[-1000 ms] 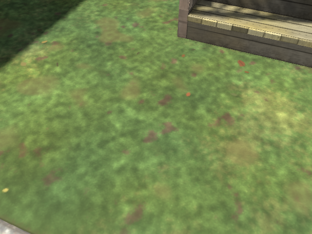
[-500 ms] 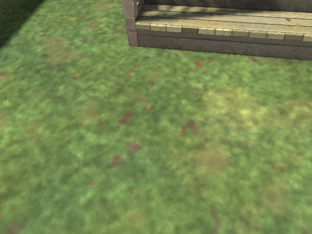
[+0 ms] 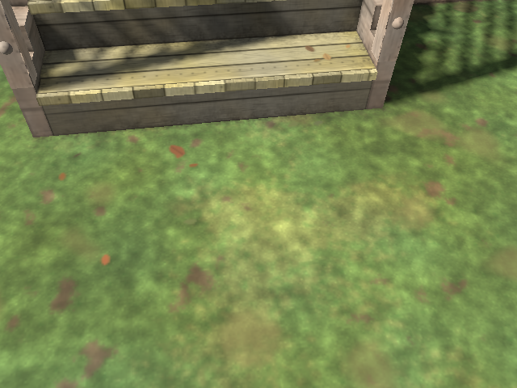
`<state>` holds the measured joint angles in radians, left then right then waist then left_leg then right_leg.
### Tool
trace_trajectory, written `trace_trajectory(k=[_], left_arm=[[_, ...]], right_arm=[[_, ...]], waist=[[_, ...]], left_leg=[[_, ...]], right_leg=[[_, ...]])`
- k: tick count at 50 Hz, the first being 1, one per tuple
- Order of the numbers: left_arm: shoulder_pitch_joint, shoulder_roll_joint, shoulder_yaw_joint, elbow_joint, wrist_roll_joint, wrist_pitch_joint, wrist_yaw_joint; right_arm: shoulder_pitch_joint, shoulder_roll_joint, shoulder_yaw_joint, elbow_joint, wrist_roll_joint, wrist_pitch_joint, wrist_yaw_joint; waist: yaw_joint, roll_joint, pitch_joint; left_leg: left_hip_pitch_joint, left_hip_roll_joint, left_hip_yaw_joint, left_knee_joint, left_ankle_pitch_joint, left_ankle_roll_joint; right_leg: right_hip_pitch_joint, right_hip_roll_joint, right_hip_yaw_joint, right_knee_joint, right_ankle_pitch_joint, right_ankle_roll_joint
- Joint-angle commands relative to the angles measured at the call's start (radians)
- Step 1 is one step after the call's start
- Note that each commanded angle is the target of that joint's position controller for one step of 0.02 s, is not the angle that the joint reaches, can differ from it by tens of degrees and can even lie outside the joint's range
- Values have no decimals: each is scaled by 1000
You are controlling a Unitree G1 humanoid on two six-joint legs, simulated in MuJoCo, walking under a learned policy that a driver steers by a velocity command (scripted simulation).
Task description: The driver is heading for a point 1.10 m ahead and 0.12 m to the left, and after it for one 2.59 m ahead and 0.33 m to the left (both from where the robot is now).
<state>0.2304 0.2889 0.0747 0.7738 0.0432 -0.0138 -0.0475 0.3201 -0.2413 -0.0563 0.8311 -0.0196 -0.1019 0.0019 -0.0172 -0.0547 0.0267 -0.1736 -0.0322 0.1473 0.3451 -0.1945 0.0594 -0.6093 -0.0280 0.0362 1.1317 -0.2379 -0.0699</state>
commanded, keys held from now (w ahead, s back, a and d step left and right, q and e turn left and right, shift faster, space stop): w+e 0.02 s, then w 0.34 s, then w+q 0.64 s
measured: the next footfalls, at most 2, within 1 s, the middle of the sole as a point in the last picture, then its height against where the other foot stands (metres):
right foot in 0.28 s outside the picture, level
left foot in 0.82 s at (246, 342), level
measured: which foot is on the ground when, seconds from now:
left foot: down 0.00-0.28, up 0.30-0.80, down 0.82-1.00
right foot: up 0.00-0.26, down 0.28-0.84, up 0.86-1.00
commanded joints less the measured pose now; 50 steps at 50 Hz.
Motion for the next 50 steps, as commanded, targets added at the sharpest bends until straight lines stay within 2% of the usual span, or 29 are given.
trace_trajectory(k=[1,5,8,10,12,13,14,15,16,17,18,19,21,22,24,27,30,34,37,39,40,41,42,43,44,45,46,48,50], left_arm=[[-20,0,-9,-73,0,1,-16],[-157,-35,-34,-109,-5,-13,-26],[-249,-32,-42,-132,-5,-17,-28],[-273,-21,-42,-139,2,-21,-21],[-216,-8,-36,-118,9,-29,-9],[-99,5,-28,-76,14,-40,-2],[67,45,-10,-15,27,-51,10],[228,143,16,11,46,-56,27],[258,204,32,24,11,-46,38],[214,169,28,31,-18,-42,43],[140,120,14,36,-24,-48,43],[84,69,1,35,-21,-55,39],[39,13,-15,42,-26,-69,40],[53,7,-17,53,-25,-79,41],[83,25,-13,79,-30,-95,44],[127,18,-16,107,-25,-102,46],[138,16,-23,122,-26,-106,49],[206,41,-22,162,-25,-103,67],[211,70,-19,180,-19,-91,80],[194,101,-11,182,-12,-77,86],[186,116,-7,175,-12,-67,86],[167,120,-7,156,-16,-65,82],[220,15,-28,96,-37,-72,63],[141,64,-16,62,-28,-85,53],[42,64,-19,32,-27,-97,47],[30,60,-23,27,-31,-108,46],[37,52,-22,35,-24,-103,48],[73,32,-26,38,5,-60,45],[63,17,-29,25,9,-33,39]], right_arm=[[18,-76,-11,-35,1,-24,4],[71,-82,-5,0,0,-21,8],[132,-112,-7,34,3,-10,2],[172,-127,-8,65,2,5,-3],[187,-148,-9,89,3,20,-8],[188,-154,-7,99,7,29,-10],[187,-141,-1,96,13,32,-12],[187,-70,20,41,29,27,-5],[226,-48,19,22,32,26,6],[99,-127,-8,9,17,31,0],[46,-102,-1,-10,22,21,5],[51,-83,2,7,22,22,8],[116,-48,5,47,-3,53,16],[121,-40,3,53,-7,65,23],[82,-33,-2,44,-9,76,34],[-32,-33,-5,11,-6,79,37],[-132,-20,6,-20,-6,72,42],[-267,-16,19,-74,-13,68,53],[-256,-30,13,-85,-14,67,51],[-146,-56,-1,-59,-16,66,42],[-34,-80,-15,-26,-20,61,38],[121,-138,-41,18,-32,55,29],[163,-266,-79,12,-34,59,13],[149,-271,-80,7,6,69,17],[92,-249,-75,11,14,74,10],[40,-189,-61,7,16,74,7],[-4,-153,-51,2,14,70,5],[-40,-118,-37,-5,22,56,3],[-16,-141,-42,1,24,38,6]], waist=[[23,118,14],[-5,122,38],[-33,125,60],[-36,126,66],[-2,148,22],[55,141,-44],[119,120,-148],[170,-24,-301],[137,-157,-381],[137,-18,-261],[96,-13,-138],[55,26,-83],[-2,0,-38],[-8,-4,-31],[-17,-10,1],[1,-9,50],[15,-8,70],[54,2,97],[33,-9,69],[-20,-34,-8],[-67,-29,-76],[-143,23,-161],[-102,251,-274],[-104,210,-335],[-89,130,-178],[-52,58,-79],[-7,13,-23],[44,41,-22],[52,58,-28]], left_leg=[[42,291,-171,-208,204,116],[29,244,-53,-203,296,92],[85,269,-39,-203,324,93],[175,294,-41,-158,427,95],[236,299,-20,-16,719,87],[228,283,7,135,805,74],[111,254,30,332,697,53],[-184,188,50,666,292,21],[-454,28,-26,942,-369,-7],[-548,81,-145,971,-278,5],[-543,111,-154,922,-188,10],[-489,134,-159,856,-142,10],[-380,142,-169,794,-109,-8],[-365,131,-168,794,-94,-11],[-412,128,-177,776,-30,-16],[-507,127,-184,696,90,-22],[-500,115,-147,528,208,-17],[-481,97,-66,349,223,18],[-412,41,-10,287,102,70],[-277,-29,25,276,-10,116],[-138,-61,17,229,-27,142],[101,-12,-93,167,-44,191],[429,295,-572,138,-50,341],[498,380,-927,-33,-31,406],[392,352,-761,-59,-26,362],[243,324,-650,-81,57,315],[127,269,-562,-96,155,269],[5,193,-448,-118,266,233],[-28,155,-402,-124,339,232]], right_leg=[[-119,-48,27,-37,105,12],[-37,-21,-34,-312,242,9],[26,-7,-95,-453,204,-5],[41,10,-119,-516,118,-28],[153,63,-150,-574,21,-63],[303,96,-161,-643,40,-87],[554,72,-118,-655,68,-116],[877,-207,218,-666,-45,-193],[1009,-416,634,-791,54,-297],[927,-347,514,-798,131,-253],[781,-302,365,-823,237,-220],[666,-258,265,-860,285,-177],[515,-202,134,-924,297,-124],[489,-193,106,-947,318,-122],[476,-185,44,-985,342,-116],[490,-174,-37,-1015,362,-103],[507,-158,-115,-1015,409,-87],[614,-193,-170,-995,498,-75],[719,-214,-215,-866,806,-56],[748,-220,-244,-654,1058,-47],[711,-215,-251,-470,1028,-42],[544,-186,-259,-206,807,-20],[136,-29,-261,202,84,35],[-69,89,-46,359,-282,45],[-163,9,18,330,-175,35],[-130,-33,4,235,-88,37],[-69,-60,3,149,-66,45],[44,-80,1,55,-60,75],[51,-77,-21,-5,-37,98]])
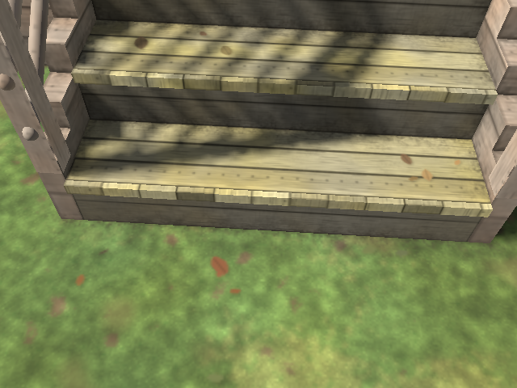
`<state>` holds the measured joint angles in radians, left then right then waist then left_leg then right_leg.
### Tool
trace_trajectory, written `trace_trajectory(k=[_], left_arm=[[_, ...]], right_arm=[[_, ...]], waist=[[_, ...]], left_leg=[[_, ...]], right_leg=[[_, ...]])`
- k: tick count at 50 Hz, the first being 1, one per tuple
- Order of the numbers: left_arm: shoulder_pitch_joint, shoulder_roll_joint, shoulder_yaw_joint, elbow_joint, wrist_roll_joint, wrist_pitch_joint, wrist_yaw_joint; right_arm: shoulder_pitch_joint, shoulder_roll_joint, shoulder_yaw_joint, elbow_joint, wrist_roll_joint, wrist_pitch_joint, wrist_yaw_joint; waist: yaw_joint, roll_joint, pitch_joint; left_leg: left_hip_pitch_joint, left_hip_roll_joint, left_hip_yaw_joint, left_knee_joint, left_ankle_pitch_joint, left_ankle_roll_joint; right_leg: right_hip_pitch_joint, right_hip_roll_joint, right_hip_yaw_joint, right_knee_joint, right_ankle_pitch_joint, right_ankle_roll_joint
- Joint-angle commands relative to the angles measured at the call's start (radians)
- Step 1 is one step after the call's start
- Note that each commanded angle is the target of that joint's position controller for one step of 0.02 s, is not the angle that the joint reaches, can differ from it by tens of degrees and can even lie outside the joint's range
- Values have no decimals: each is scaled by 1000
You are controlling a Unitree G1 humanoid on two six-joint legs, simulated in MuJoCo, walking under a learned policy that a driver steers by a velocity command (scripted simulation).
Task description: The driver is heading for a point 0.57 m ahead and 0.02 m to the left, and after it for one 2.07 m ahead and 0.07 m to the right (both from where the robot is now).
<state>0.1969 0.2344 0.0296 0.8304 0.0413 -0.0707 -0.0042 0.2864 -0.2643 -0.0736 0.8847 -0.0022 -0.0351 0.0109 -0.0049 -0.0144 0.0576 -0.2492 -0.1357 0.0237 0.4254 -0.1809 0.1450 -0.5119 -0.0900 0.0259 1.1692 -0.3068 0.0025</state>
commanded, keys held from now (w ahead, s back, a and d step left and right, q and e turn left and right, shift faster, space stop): w+q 0.28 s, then w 0.32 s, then e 0.40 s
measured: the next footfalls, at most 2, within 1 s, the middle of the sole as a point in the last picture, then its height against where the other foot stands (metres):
right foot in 0.36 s outside the picture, level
left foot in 0.82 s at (209, 354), level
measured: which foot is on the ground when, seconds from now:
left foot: down 0.00-0.36, up 0.38-0.80, down 0.82-1.00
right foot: up 0.00-0.34, down 0.36-0.82, up 0.84-1.00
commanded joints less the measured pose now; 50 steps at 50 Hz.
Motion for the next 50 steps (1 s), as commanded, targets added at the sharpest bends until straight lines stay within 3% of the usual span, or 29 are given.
trace_trajectory(k=[1,6,12,14,15,16,17,18,19,20,21,22,23,25,28,29,31,34,36,38,40,41,42,43,44,45,46,48,50], left_arm=[[66,71,16,-45,10,30,-6],[-143,80,14,-121,3,34,-12],[-300,94,2,-189,-11,12,-20],[-266,113,5,-193,-15,2,-19],[-200,125,9,-175,-17,-2,-16],[-100,148,19,-142,-18,-8,-7],[35,172,32,-103,-12,-20,4],[189,229,46,-89,9,-29,21],[222,327,71,-80,26,-19,22],[170,251,65,-76,2,-8,10],[93,170,48,-91,-9,-8,4],[54,128,37,-84,-10,-12,-2],[55,117,32,-68,-12,-17,0],[86,110,28,-30,-20,-32,-3],[130,122,32,11,-33,-56,-11],[124,131,35,10,-28,-60,-9],[144,123,32,33,-31,-57,-8],[181,128,31,68,-36,-50,-9],[211,146,36,89,-34,-42,-8],[198,160,41,91,-37,-32,-3],[163,157,42,86,-56,-23,2],[164,126,33,67,-66,-26,5],[240,34,11,33,-78,-22,16],[303,76,23,64,-74,12,37],[277,121,38,80,-44,36,39],[223,117,43,77,-26,49,30],[207,102,45,76,-25,62,22],[204,86,45,77,-9,89,2],[178,89,50,56,-15,107,-1]], right_arm=[[33,-132,-28,-51,5,-31,-4],[137,-139,-30,-43,5,-25,-6],[205,-158,-33,-47,-14,-22,-18],[168,-174,-38,-63,-16,-25,-25],[132,-183,-39,-71,-16,-27,-27],[113,-189,-40,-74,-16,-32,-23],[112,-178,-35,-67,-11,-39,-15],[124,-120,-17,-83,-4,-48,-6],[271,-27,1,-94,30,-45,-4],[261,-106,-2,-59,-8,-34,-13],[175,-117,-5,-60,-16,-31,-7],[109,-107,0,-72,-19,-32,1],[78,-101,1,-79,-30,-27,8],[80,-85,7,-77,-43,-12,21],[25,-67,18,-91,-45,-5,28],[-26,-77,19,-105,-47,-10,31],[-118,-59,31,-132,-47,-17,34],[-193,-13,56,-142,-36,-27,29],[-201,-27,57,-133,-28,-32,16],[-187,-58,51,-124,-25,-39,-2],[-81,-88,40,-79,-37,-53,-24],[-12,-140,28,-63,-57,-65,-35],[48,-227,9,-78,-64,-67,-38],[57,-219,-4,-78,-16,-40,-31],[15,-158,8,-97,-2,-28,-29],[-61,-100,25,-110,-4,-24,-34],[-111,-71,35,-114,-3,-17,-44],[-122,-65,36,-107,-7,-9,-56],[-133,-78,31,-106,-19,-8,-56]], waist=[[34,27,-52],[-45,70,-19],[-98,89,-14],[-65,100,-20],[-30,104,-35],[10,99,-75],[75,50,-145],[130,-33,-276],[57,-295,-376],[38,-173,-293],[29,-54,-154],[24,-4,-89],[13,-33,-60],[-7,-86,-60],[-13,-81,-59],[-3,-69,-48],[9,-67,-20],[25,-80,-31],[33,-96,-63],[22,-110,-71],[-37,-58,-111],[-54,11,-174],[-34,192,-311],[-44,231,-427],[-23,123,-348],[0,95,-239],[25,127,-154],[44,154,-115],[55,145,-129]], left_leg=[[40,246,-270,-212,320,140],[124,225,-302,-211,287,92],[255,252,-370,-127,401,82],[241,264,-400,-88,439,54],[212,265,-393,-60,482,34],[190,249,-381,20,592,15],[158,191,-328,196,617,-9],[48,135,-269,448,392,-29],[-258,-31,-155,733,-288,-70],[-364,39,-171,824,-310,-56],[-363,81,-172,817,-208,-59],[-344,109,-160,770,-152,-65],[-326,132,-152,726,-135,-72],[-284,141,-133,682,-125,-87],[-339,160,-106,627,-81,-102],[-360,180,-89,584,-43,-111],[-367,204,-40,467,15,-132],[-237,164,22,279,90,-151],[-171,130,22,204,131,-147],[-119,119,-1,134,129,-132],[49,123,-13,-26,224,-106],[217,236,-84,-12,479,-80],[460,541,-308,86,1009,21],[465,625,-402,62,1057,132],[366,578,-342,8,854,130],[255,516,-276,-43,654,96],[149,467,-204,-92,567,66],[23,429,-113,-135,476,67],[-10,425,-57,-138,469,82]], right_leg=[[-64,-15,-19,-84,66,36],[-175,-1,-21,-322,251,59],[-166,57,-13,-528,274,37],[-56,73,4,-603,241,15],[52,86,-3,-641,212,-4],[194,114,-22,-663,181,-25],[373,104,-21,-721,200,-53],[586,-79,163,-746,15,-100],[815,-335,656,-847,-77,-240],[725,-322,769,-905,-213,-249],[581,-275,605,-923,-205,-229],[483,-221,468,-937,-72,-207],[432,-179,369,-951,45,-185],[391,-132,258,-967,222,-173],[407,-132,185,-999,338,-197],[406,-136,170,-1020,349,-209],[393,-111,121,-1029,455,-211],[364,-56,31,-946,811,-180],[396,-49,40,-886,857,-154],[421,-54,82,-819,834,-134],[403,-18,101,-662,760,-97],[304,32,91,-522,556,-71],[109,129,22,-271,-44,-41],[50,178,-17,-78,-361,-46],[21,130,6,1,-329,-46],[1,95,8,3,-260,-36],[12,68,8,-17,-205,-20],[69,70,-14,-4,-153,3],[86,83,-26,-6,-127,14]])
